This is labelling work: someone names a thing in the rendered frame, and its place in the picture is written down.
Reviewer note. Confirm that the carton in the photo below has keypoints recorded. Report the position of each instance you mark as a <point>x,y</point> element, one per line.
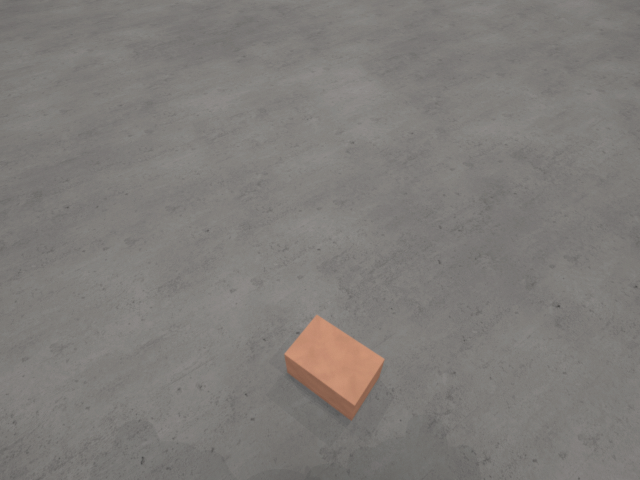
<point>334,366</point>

